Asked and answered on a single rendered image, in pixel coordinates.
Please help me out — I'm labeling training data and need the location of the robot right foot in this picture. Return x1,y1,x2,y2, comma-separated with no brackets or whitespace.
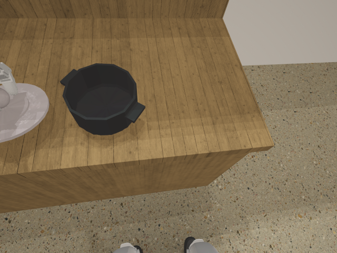
184,237,195,253

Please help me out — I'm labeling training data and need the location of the table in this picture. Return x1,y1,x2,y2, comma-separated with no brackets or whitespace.
0,0,275,213

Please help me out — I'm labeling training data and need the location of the pot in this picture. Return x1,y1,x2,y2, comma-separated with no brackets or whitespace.
60,63,145,135

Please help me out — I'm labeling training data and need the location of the robot left hand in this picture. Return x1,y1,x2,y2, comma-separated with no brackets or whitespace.
0,62,18,111

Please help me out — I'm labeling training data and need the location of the right robot shin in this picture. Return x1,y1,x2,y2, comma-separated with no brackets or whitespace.
190,239,204,246

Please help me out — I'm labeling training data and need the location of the lid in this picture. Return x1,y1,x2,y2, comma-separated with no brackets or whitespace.
0,83,49,143

